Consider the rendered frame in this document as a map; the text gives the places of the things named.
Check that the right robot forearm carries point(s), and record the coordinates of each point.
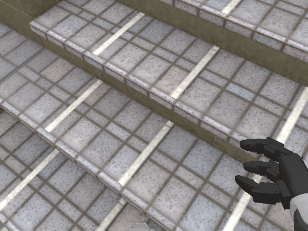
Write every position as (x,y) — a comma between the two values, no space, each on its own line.
(299,212)

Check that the robot right hand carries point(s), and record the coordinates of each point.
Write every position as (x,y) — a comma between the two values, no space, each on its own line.
(290,174)

